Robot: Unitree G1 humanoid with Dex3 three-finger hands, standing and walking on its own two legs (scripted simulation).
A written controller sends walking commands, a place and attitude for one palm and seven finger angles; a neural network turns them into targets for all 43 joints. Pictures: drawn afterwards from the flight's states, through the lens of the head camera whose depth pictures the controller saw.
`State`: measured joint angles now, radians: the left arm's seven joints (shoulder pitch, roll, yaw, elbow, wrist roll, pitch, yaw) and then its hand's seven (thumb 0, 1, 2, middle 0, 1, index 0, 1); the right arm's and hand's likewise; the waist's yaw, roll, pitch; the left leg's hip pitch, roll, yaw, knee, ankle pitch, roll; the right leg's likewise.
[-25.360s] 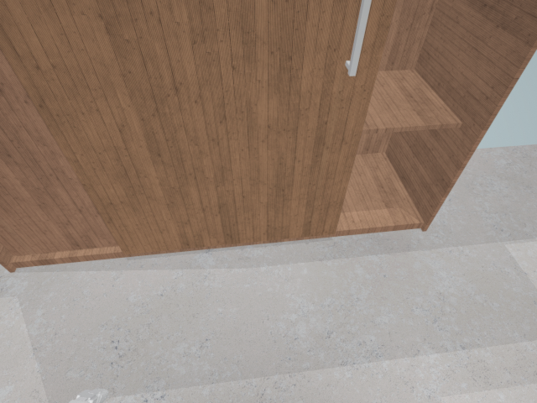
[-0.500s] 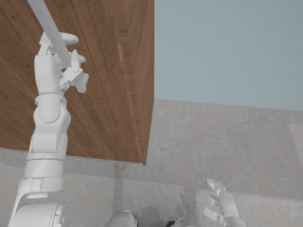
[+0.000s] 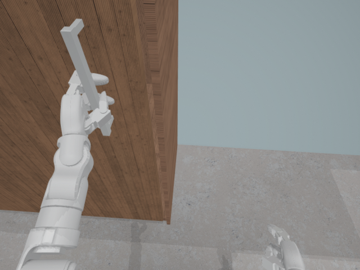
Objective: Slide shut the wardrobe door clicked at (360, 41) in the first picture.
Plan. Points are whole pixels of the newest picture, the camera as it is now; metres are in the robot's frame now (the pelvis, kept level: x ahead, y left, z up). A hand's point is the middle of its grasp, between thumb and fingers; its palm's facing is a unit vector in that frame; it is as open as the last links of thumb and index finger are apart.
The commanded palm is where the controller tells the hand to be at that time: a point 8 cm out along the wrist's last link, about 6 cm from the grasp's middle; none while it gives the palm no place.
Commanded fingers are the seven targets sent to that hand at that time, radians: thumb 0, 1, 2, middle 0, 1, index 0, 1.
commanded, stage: loosen the grip on the handle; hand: left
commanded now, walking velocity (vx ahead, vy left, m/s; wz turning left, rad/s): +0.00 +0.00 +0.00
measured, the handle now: (94, 87) +0.42 +0.21 +0.19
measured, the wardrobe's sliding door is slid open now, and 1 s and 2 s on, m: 0.02 0.02 0.02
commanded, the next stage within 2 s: slip the hand off the handle in 0.64 s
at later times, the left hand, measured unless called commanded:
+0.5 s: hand (104, 112) +0.38 +0.18 +0.16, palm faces +0.25 -0.96 -0.15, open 13.7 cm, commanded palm +0.34 +0.23 +0.16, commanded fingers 0.00 -0.55 0.20 -0.28 -1.18 -0.28 -1.18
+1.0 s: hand (98, 110) +0.38 +0.20 +0.16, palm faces +0.20 -0.97 -0.12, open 14.6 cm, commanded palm +0.35 +0.27 +0.16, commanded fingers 0.00 -0.55 0.20 -0.25 -1.15 -0.25 -1.15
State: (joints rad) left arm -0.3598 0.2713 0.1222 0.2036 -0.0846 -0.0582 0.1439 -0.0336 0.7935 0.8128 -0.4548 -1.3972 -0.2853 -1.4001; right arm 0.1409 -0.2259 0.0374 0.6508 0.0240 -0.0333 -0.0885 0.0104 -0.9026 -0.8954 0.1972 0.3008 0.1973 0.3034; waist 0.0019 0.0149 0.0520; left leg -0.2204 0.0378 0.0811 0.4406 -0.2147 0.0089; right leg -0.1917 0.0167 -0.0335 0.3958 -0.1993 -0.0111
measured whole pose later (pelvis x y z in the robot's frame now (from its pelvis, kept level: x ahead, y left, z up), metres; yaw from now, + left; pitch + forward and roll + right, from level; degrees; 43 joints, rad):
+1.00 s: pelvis +0.00 +0.00 -0.01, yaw +0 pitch +2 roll +0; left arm -0.44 0.29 0.20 0.42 -0.09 -0.16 0.02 -0.01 -0.55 0.20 -0.45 -1.26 -0.27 -1.16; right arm 0.22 -0.23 0.04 0.66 0.04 -0.12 -0.08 0.01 -0.90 -0.90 0.20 0.30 0.20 0.30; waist 0.00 0.01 -0.04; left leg -0.32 0.01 0.06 0.55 -0.26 0.02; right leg -0.31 0.00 -0.03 0.54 -0.27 -0.01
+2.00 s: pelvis +0.00 +0.00 -0.01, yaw +2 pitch +0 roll -1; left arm -0.05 0.33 0.31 0.06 -0.21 -0.10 -0.13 -0.01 -0.55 0.20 -0.25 -1.15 -0.25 -1.15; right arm 0.19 -0.23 0.06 0.64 0.04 -0.19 -0.10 0.01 -0.90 -0.90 0.20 0.30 0.20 0.30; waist 0.06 0.03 -0.05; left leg -0.31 0.01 0.03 0.59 -0.29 0.02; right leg -0.27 -0.01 -0.06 0.57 -0.29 -0.01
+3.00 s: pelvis +0.01 +0.00 +0.00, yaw +2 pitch -5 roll +0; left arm 0.32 0.32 0.30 -0.26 -0.09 -0.09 0.11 -0.01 -0.02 0.45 -0.24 -0.84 -0.24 -0.84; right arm 0.21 -0.23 0.03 0.69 0.01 -0.19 -0.08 0.01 -0.90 -0.90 0.20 0.30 0.20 0.30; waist 0.07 0.06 0.02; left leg -0.14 0.00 0.03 0.46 -0.24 0.02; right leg -0.11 -0.01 -0.06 0.44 -0.26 -0.01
